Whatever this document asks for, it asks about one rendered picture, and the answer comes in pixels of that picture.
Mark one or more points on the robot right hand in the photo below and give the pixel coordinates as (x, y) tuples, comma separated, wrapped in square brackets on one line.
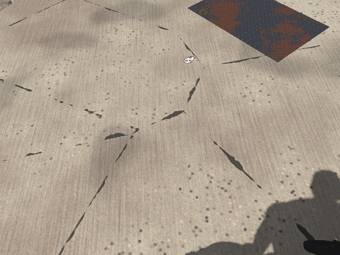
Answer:
[(322, 247)]

